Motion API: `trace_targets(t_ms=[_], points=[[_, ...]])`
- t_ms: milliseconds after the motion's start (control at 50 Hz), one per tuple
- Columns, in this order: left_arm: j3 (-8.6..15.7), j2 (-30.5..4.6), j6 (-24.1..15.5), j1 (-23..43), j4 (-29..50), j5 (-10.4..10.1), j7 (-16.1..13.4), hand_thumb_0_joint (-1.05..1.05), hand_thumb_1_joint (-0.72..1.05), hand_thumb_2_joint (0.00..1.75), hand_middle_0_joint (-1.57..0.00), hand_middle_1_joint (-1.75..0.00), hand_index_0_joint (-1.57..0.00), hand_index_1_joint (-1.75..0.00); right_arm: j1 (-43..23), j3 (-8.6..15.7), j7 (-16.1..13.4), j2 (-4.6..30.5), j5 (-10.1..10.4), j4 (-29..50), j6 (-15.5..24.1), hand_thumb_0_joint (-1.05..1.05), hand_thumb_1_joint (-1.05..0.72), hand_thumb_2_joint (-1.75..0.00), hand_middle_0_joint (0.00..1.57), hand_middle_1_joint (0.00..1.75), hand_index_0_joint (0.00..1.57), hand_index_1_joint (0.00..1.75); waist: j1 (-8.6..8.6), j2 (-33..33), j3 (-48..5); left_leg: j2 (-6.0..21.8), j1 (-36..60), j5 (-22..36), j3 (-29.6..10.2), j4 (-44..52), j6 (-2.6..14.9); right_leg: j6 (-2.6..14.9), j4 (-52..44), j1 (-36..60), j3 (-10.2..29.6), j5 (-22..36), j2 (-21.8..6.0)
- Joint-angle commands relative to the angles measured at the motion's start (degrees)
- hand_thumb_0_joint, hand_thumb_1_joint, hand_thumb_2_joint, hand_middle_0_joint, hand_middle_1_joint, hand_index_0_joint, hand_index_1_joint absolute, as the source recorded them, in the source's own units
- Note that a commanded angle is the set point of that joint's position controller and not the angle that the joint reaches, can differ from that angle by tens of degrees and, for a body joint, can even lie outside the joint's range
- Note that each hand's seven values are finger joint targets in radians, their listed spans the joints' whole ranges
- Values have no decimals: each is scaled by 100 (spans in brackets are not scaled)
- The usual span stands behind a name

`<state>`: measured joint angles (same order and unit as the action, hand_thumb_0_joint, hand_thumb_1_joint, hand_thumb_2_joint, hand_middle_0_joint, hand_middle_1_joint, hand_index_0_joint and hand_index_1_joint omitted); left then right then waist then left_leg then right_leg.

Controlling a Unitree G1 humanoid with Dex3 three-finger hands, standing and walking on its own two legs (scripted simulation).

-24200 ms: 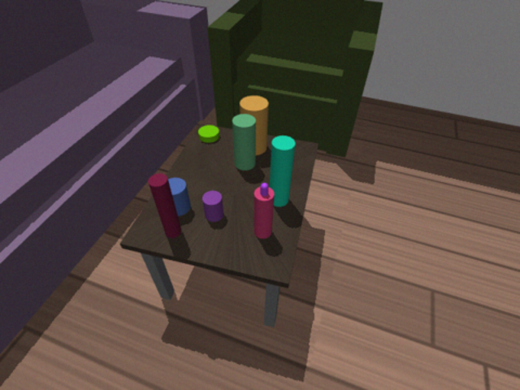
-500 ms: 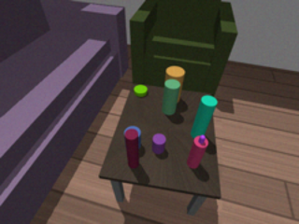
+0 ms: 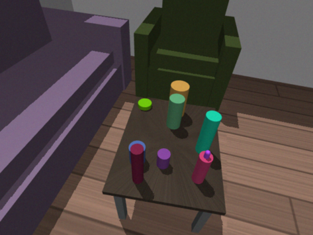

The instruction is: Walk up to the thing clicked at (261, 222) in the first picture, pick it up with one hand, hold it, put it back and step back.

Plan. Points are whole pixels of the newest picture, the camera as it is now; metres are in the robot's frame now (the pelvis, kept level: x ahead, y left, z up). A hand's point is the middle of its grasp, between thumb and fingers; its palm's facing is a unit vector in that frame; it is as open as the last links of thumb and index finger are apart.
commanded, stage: stand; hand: right
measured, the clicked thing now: (202, 166) +0.49 -0.21 -0.25
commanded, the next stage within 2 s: step back in 1.60 s
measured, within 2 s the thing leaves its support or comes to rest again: neither
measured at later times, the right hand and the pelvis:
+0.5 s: hand out of the picture +0.05 -0.23 -0.15, palm faces -0.01 +0.94 -0.35, open 7.4 cm; pelvis +0.00 +0.02 +0.00, yaw +0 degrees
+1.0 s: hand out of the picture +0.09 -0.23 -0.15, palm faces +0.00 +0.94 -0.35, open 7.4 cm; pelvis +0.02 +0.02 +0.00, yaw +0 degrees
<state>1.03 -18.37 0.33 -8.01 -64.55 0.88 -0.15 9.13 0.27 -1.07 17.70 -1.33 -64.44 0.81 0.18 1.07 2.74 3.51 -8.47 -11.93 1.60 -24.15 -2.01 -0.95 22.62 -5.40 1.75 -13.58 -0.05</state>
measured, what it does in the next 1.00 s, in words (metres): stands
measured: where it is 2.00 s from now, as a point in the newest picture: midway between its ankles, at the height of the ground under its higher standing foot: outside the picture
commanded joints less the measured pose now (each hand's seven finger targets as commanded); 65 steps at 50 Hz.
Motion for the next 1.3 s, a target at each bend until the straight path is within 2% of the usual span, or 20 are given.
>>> trace_targets(t_ms=[0,60,120,160,300,320,400,420,540,600,620,680,760,860,920,1000,1060,1140,1200,1280], points=[[194,-1174,-147,194,195,20,-81,0,90,90,-20,-30,-20,-30,-213,200,-76,1177,-14,232,116,0,-90,-90,20,30,20,30,-10,-124,-34,369,162,419,-417,543,258,221,-646,-349,486,612,-561],[174,-1147,-156,225,154,27,-80,0,90,90,-20,-30,-20,-30,-282,212,-63,1230,3,193,110,0,-90,-90,20,30,20,30,-17,-112,-135,393,250,571,-429,564,263,199,-655,-290,460,683,-580],[171,-1187,-153,300,122,13,-76,0,90,90,-20,-30,-20,-30,-285,209,-53,1227,3,131,103,0,-90,-90,20,30,20,30,0,-82,-66,387,211,440,-433,642,251,193,-704,-280,473,603,-594],[170,-1188,-126,315,105,8,-65,0,90,90,-20,-30,-20,-30,-299,219,-49,1274,-11,111,86,0,-90,-90,20,30,20,30,-3,-175,-58,365,89,38,-437,765,246,189,-713,-297,426,329,-552],[148,-1247,-139,305,66,19,-69,0,90,90,-20,-30,-20,-30,-356,232,-21,1322,20,97,82,0,-90,-90,20,30,20,30,13,-67,-94,391,90,26,-503,836,279,167,-723,-260,411,366,-592],[148,-1229,-150,306,85,15,-64,0,90,90,-20,-30,-20,-30,-332,223,-20,1325,14,91,91,0,-90,-90,20,30,20,30,-3,-118,-152,415,106,172,-480,822,302,171,-693,-179,413,554,-625],[139,-1246,-148,225,53,21,-66,0,90,90,-20,-30,-20,-30,-394,240,-14,1368,26,103,88,0,-90,-90,20,30,20,30,2,-93,-68,398,148,33,-496,846,307,149,-717,-348,406,436,-620],[129,-1238,-148,250,61,18,-64,0,90,90,-20,-30,-20,-30,-397,224,-8,1320,26,102,91,0,-90,-90,20,30,20,30,3,-46,-106,405,176,234,-490,808,306,169,-695,-275,402,554,-638],[115,-1240,-157,189,69,16,-70,0,90,90,-20,-30,-20,-30,-420,235,-2,1383,39,107,97,0,-90,-90,20,30,20,30,4,-70,-226,402,265,427,-477,787,330,142,-692,-235,382,745,-659],[109,-1229,-167,210,90,5,-76,0,90,90,-20,-30,-20,-30,-419,220,5,1377,46,110,99,0,-90,-90,20,30,20,30,-3,-84,-293,416,336,882,-451,720,326,131,-646,-140,355,983,-673],[111,-1240,-155,196,75,-11,-75,0,90,90,-20,-30,-20,-30,-395,228,-2,1395,60,98,94,0,-90,-90,20,30,20,30,15,-112,-245,408,357,740,-448,741,323,127,-667,-197,361,865,-674],[103,-1240,-163,203,103,10,-81,0,90,90,-20,-30,-20,-30,-442,237,-13,1398,60,118,98,0,-90,-90,20,30,20,30,13,-77,-388,438,488,1147,-423,635,326,127,-641,-126,345,1186,-696],[105,-1236,-151,211,105,-12,-78,0,90,90,-20,-30,-20,-30,-429,222,-5,1400,55,107,90,0,-90,-90,20,30,20,30,9,-114,-286,419,358,923,-422,723,323,125,-663,-77,334,1025,-696],[111,-1266,-156,218,140,0,-73,0,90,90,-20,-30,-20,-30,-493,235,-2,1392,63,143,100,0,-90,-90,20,30,20,30,17,-14,-308,421,500,1093,-415,681,311,130,-654,-169,322,1113,-698],[119,-1281,-167,261,167,-23,-80,0,90,90,-20,-30,-20,-30,-452,226,-2,1393,62,119,98,0,-90,-90,20,30,20,30,13,-45,-405,423,502,1481,-380,616,305,117,-661,0,348,1484,-745],[128,-1273,-150,248,197,-16,-76,0,90,90,-20,-30,-20,-30,-501,231,-6,1420,64,149,104,0,-90,-90,20,30,20,30,-10,-122,-407,437,487,1332,-390,683,313,125,-665,-5,298,1325,-724],[131,-1282,-169,263,212,-9,-88,0,90,90,-20,-30,-20,-30,-495,232,-7,1427,77,169,122,0,-90,-90,20,30,20,30,-6,-62,-541,461,607,1849,-388,589,317,106,-607,102,278,1693,-753],[132,-1285,-154,332,237,-16,-87,0,90,90,-20,-30,-20,-30,-457,233,-15,1427,62,158,117,0,-90,-90,20,30,20,30,18,-87,-505,458,560,1765,-373,618,301,119,-615,116,265,1603,-758],[130,-1298,-141,314,229,-27,-78,0,90,90,-20,-30,-20,-30,-496,230,-3,1402,70,152,108,0,-90,-90,20,30,20,30,22,-87,-368,417,550,1401,-384,686,271,134,-678,-59,268,1280,-725],[125,-1290,-167,265,257,-24,-75,0,90,90,-20,-30,-20,-30,-508,246,8,1421,74,162,106,0,-90,-90,20,30,20,30,5,-38,-375,428,581,1523,-360,626,295,139,-727,-44,294,1455,-756]])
